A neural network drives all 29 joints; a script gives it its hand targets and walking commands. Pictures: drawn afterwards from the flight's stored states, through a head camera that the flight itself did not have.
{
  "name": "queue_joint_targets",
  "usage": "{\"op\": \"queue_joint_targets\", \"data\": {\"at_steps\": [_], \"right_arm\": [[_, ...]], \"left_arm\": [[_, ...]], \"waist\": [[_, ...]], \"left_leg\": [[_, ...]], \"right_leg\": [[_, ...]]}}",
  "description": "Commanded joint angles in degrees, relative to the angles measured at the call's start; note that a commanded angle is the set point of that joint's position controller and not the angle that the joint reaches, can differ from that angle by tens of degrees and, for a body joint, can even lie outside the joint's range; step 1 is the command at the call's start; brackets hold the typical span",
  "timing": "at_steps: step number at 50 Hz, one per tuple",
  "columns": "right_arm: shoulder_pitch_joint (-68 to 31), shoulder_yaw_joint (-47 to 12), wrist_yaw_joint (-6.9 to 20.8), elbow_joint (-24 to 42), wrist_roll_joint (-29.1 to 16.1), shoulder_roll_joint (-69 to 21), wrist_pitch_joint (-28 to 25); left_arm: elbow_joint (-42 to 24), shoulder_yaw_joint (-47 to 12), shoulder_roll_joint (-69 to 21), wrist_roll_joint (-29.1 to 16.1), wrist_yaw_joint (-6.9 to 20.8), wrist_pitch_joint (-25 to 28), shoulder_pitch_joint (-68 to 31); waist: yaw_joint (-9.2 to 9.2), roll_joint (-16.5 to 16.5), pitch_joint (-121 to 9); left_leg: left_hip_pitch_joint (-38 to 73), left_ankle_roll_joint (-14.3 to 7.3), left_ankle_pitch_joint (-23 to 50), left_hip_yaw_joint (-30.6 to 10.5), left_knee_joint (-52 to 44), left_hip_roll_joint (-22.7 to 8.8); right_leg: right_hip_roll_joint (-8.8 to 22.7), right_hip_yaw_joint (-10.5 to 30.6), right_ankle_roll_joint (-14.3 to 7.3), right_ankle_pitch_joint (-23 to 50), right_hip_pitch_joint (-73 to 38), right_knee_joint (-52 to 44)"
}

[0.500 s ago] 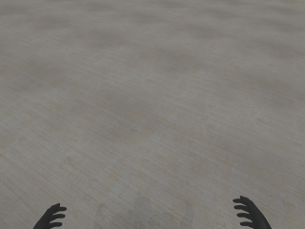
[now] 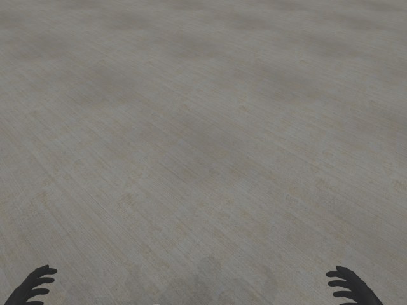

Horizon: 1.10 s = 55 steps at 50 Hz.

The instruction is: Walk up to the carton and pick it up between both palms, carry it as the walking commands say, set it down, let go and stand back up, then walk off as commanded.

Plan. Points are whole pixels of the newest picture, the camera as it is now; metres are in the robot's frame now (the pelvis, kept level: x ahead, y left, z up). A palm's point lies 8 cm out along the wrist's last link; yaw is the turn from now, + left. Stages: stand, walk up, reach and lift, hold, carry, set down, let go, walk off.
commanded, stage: walk up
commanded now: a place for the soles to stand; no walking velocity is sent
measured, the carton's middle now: out of the picture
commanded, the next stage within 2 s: none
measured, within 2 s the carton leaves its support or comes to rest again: neither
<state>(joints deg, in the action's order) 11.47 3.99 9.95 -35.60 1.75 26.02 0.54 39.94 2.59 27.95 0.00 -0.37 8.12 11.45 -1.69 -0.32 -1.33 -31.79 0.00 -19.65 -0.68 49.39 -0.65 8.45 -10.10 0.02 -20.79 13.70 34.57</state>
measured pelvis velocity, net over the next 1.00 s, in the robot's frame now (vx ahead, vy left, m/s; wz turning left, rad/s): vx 0.34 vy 0.28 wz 0.56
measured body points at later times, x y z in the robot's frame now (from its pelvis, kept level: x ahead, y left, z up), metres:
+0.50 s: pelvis +0.14 +0.14 +0.01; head +0.15 +0.16 +0.46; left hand +0.26 +0.52 -0.04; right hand +0.35 -0.17 -0.03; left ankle +0.14 +0.23 -0.73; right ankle +0.23 +0.04 -0.70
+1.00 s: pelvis +0.34 +0.28 -0.01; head +0.34 +0.27 +0.44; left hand +0.19 +0.64 -0.07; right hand +0.68 +0.12 -0.05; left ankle +0.37 +0.46 -0.72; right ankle +0.28 +0.06 -0.73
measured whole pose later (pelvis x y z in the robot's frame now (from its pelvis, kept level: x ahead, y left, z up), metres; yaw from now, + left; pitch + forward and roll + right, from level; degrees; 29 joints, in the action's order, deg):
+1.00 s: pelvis +0.34 +0.28 -0.01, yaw +32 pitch +2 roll -1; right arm 7.2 5.2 12.0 -36.0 1.8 28.5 -0.2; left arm 46.0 4.3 32.3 0.0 -0.2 7.5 20.4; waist 2.6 2.4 -3.7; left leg -32.0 -1.9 -8.6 1.6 39.9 -5.1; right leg 11.2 -21.6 1.7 -26.9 -3.2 26.7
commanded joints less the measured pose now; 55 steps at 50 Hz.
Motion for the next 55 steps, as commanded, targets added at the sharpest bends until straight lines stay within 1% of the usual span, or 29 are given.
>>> {"op": "queue_joint_targets", "data": {"at_steps": [1, 5, 7, 8, 9, 10, 11, 13, 16, 23, 25, 26, 27, 28, 29, 31, 34, 37, 38, 42, 43, 44, 46, 49, 50, 51, 52, 53, 55], "right_arm": [[-10.2, 5.1, 3.7, 3.5, 1.2, 7.6, -0.2], [-8.6, 5.5, 3.7, 4.0, 0.6, 10.9, 0.1], [0.9, 6.4, 2.2, 0.9, -0.3, 12.3, -0.2], [6.9, 7.1, 1.1, -1.8, 0.0, 13.4, -0.6], [14.3, 8.5, 0.0, -3.8, 0.8, 17.0, -0.5], [9.9, 8.6, -0.8, -2.7, 2.1, 22.0, -0.4], [6.9, 7.7, -1.1, -2.4, 1.3, 21.8, -0.3], [3.7, 7.9, -1.5, -1.1, -0.2, 21.6, -0.9], [1.9, 6.4, -1.3, 0.4, 0.7, 16.1, -1.4], [-6.2, 6.0, -0.2, 2.1, 2.1, 15.7, -0.6], [-10.1, 5.8, 0.4, 3.9, 2.5, 14.9, -0.5], [-13.7, 5.6, 0.5, 5.3, 2.2, 14.6, -0.4], [-11.3, 4.3, -0.3, 5.0, 1.4, 11.0, -0.9], [-7.7, 2.9, -0.8, 3.6, 2.0, 8.2, -1.4], [-6.5, 4.4, -0.7, 2.5, 2.3, 12.6, -1.6], [-6.4, 4.1, 0.8, 0.9, 1.6, 14.1, -1.6], [-7.1, 2.8, 1.9, -0.4, 0.6, 13.0, -0.5], [-11.8, 2.4, 2.5, 0.9, 0.7, 11.8, 0.0], [-11.4, 2.1, 2.5, 1.0, 0.1, 11.6, -0.2], [-16.0, 2.2, 3.2, -0.1, -1.1, 10.0, -0.8], [-16.4, 1.7, 3.0, 0.6, -1.1, 9.9, -0.9], [-17.7, 1.7, 3.2, -0.3, -0.9, 9.6, -1.8], [-13.9, 2.4, 2.0, -0.4, -0.8, 10.5, -2.1], [5.4, 5.0, -0.4, -5.4, -1.6, 14.4, -2.4], [13.3, 6.6, -1.8, -7.9, -0.4, 19.3, -2.4], [10.8, 7.1, -2.9, -7.3, -0.7, 21.9, -2.2], [10.6, 7.2, -3.6, -5.9, -1.9, 23.9, -2.8], [10.8, 6.5, -4.0, -6.2, -2.6, 22.4, -2.9], [6.3, 5.5, -4.5, -6.0, -2.8, 18.0, -3.3]], "left_arm": [[-0.4, 7.7, 16.5, 0.8, -0.9, 0.5, -0.6], [-0.9, 7.6, 19.9, 1.6, 0.5, 0.1, -5.0], [-1.0, 7.0, 20.0, 2.2, 1.3, -1.1, -7.1], [-0.8, 6.4, 17.3, 2.4, 1.2, -1.3, -7.6], [-2.0, 5.1, 14.1, 2.0, 1.1, -1.7, -10.6], [-3.5, 3.8, 10.9, 1.0, 1.7, -2.1, -10.3], [-2.9, 3.5, 11.7, 0.2, 1.6, -2.0, -9.9], [-2.1, 3.7, 15.2, 0.0, 1.5, -0.5, -6.4], [2.8, 3.9, 14.8, -0.5, 1.0, -1.0, -1.9], [3.0, 4.1, 13.8, -0.1, 0.2, 0.0, -3.4], [5.2, 4.6, 13.3, -0.3, 0.2, -0.1, 3.8], [6.2, 5.5, 16.0, -0.5, -0.4, 0.0, 9.8], [6.7, 7.0, 19.0, 0.5, -1.2, 0.2, 16.3], [4.4, 7.7, 21.6, 0.7, -2.2, 0.5, 10.4], [0.3, 6.7, 20.1, 0.9, -2.3, 1.2, 3.4], [-0.8, 5.9, 18.7, 0.9, -2.0, 2.1, -0.4], [2.6, 6.6, 18.6, 0.4, -0.4, 1.1, 6.8], [2.8, 6.6, 18.4, 0.5, 0.2, 1.4, 6.5], [2.8, 7.1, 19.6, 1.2, 0.5, 1.2, 4.5], [4.7, 6.0, 17.1, 1.6, 1.0, 1.6, 5.0], [4.2, 6.6, 19.3, 1.6, 1.1, 1.2, 4.2], [3.1, 6.7, 16.7, 0.7, 1.1, 0.9, 4.9], [3.0, 6.1, 19.8, 1.3, 0.7, 0.6, 1.1], [3.6, 5.3, 17.3, 0.8, 1.0, -0.3, -0.4], [3.2, 4.2, 15.0, 0.6, 1.2, 0.2, -0.3], [1.5, 2.7, 10.2, 1.0, 1.4, 0.4, -0.3], [-1.1, 3.5, 12.9, 0.6, 1.3, 1.4, -2.5], [-1.1, 3.3, 14.7, -0.4, 1.6, 1.9, -3.9], [2.0, 2.4, 12.3, -0.7, 2.2, 1.5, -2.4]], "waist": [[2.75, -10.0, 0.5], [-0.32, -8.2, -2.5], [-5.01, -8.6, -4.5], [-7.73, -0.2, -8.3], [-11.30, 11.4, -3.7], [-7.87, 21.9, 3.4], [-5.54, 15.6, 7.7], [-3.10, 9.3, -0.9], [-1.08, 15.4, -5.0], [-0.26, 13.1, 1.2], [4.09, 12.2, -2.0], [8.08, 7.1, -2.9], [11.49, -4.8, -10.0], [8.27, -12.4, -11.1], [4.43, -4.4, -9.2], [2.87, 2.5, -6.9], [5.56, -3.2, -4.6], [5.85, -4.7, 0.2], [4.75, -10.1, 1.2], [5.18, -4.9, 4.6], [4.75, -9.0, 4.4], [5.89, -2.6, 2.7], [1.81, -6.8, 2.1], [-7.31, -0.3, -7.2], [-10.41, 8.3, -10.0], [-7.64, 20.6, -4.8], [-6.99, 16.9, -3.5], [-6.36, 8.0, -6.9], [-2.36, 7.4, -5.2]], "left_leg": [[-10.0, 1.3, 8.0, -0.9, 2.2, -7.7], [-0.2, 0.0, 5.7, 5.6, -7.1, -7.0], [13.2, -1.8, 6.3, 6.7, -10.9, -5.1], [22.4, -3.2, 3.9, 4.0, -14.2, -2.1], [27.8, -8.4, -11.5, -11.3, -26.2, -3.2], [25.6, -8.0, -24.8, -28.6, -39.8, -7.5], [21.1, -7.8, -25.7, -35.0, -42.7, -9.7], [24.6, -12.3, -13.1, -40.9, -41.8, -12.7], [19.9, -9.6, -9.7, -25.1, -38.0, -5.9], [6.9, -7.5, -6.4, -21.5, -39.5, -5.9], [-0.5, -4.3, -4.6, -16.8, -36.8, -2.5], [-12.0, -0.3, -2.4, -11.2, -30.7, 2.0], [-19.6, 2.3, -6.6, -5.5, -15.2, 7.6], [-21.4, 2.9, -3.5, -4.8, 6.5, 2.3], [-18.7, 2.6, -0.9, -6.2, 14.4, -2.2], [-13.8, 1.6, 0.2, -7.0, 10.9, -4.1], [-14.8, 1.5, 4.8, -2.7, 5.4, -3.5], [-16.5, 1.5, 9.2, -1.8, 1.3, -6.6], [-14.8, 1.5, 9.6, -0.8, 0.1, -7.3], [-9.4, 1.7, 16.3, 5.0, -7.5, -6.6], [-9.0, 0.8, 16.4, 3.2, -9.9, -7.7], [-5.7, -0.3, 19.0, 6.4, -14.8, -6.1], [1.4, -2.1, 14.9, 6.6, -12.0, -6.3], [21.9, -7.4, 5.0, 9.0, -16.5, 1.9], [35.5, -11.8, -7.3, -6.8, -21.1, -1.8], [41.6, -11.7, -5.7, -25.8, -29.7, -8.7], [44.9, -15.9, 11.1, -35.0, -28.5, -14.4], [47.1, -17.6, 25.2, -33.2, -27.2, -15.9], [35.7, -14.0, 31.4, -22.6, -27.6, -11.6]], "right_leg": [[14.7, 6.0, -12.0, -0.8, -6.5, -22.1], [16.2, 0.9, -11.5, -3.2, -4.9, -19.9], [10.9, -4.0, -8.1, -1.8, 1.8, -12.4], [6.1, -6.5, -7.5, -3.4, 4.9, 2.0], [0.9, -7.0, -5.1, -5.3, 16.8, 23.2], [-4.2, -2.2, -2.3, -12.3, 31.4, 31.2], [-3.2, 5.7, -1.4, -11.1, 33.2, 32.8], [-3.0, 9.2, -1.0, -6.0, 28.8, 30.5], [-3.2, 8.2, -0.9, 0.1, 20.0, 18.9], [-7.6, 5.5, -3.0, 4.4, 7.6, 1.8], [-10.0, 4.1, -4.7, 5.8, -8.2, -8.4], [-9.1, 4.5, -6.4, 4.9, -24.5, -16.2], [0.0, 15.0, -9.0, -0.7, -37.3, -20.9], [20.6, 34.5, -12.7, -9.5, -31.0, -21.7], [23.7, 35.2, -14.3, -14.8, -25.6, -22.5], [19.4, 26.7, -12.8, -11.5, -16.5, -22.3], [13.2, 11.3, -7.4, -7.8, -15.9, -23.0], [14.2, 6.7, -9.2, -2.0, -15.2, -25.5], [13.8, 2.7, -9.8, -1.7, -13.5, -26.0], [11.8, -5.6, -8.5, 4.2, -8.8, -26.0], [13.2, -5.6, -9.4, 7.2, -10.6, -26.4], [10.9, -8.1, -9.0, 11.5, -11.7, -24.3], [15.6, -6.6, -9.7, 17.9, -8.2, -20.8], [7.8, -10.9, -7.5, 28.7, -3.0, 7.8], [2.6, -10.6, -5.3, 25.6, 10.3, 29.7], [-3.7, -2.5, -3.4, -5.3, 29.0, 35.7], [-6.6, 5.4, -2.2, -8.4, 38.2, 39.6], [-4.8, 8.2, -2.5, -5.1, 35.5, 36.1], [-2.5, 9.1, -2.1, -0.3, 28.4, 26.2]]}}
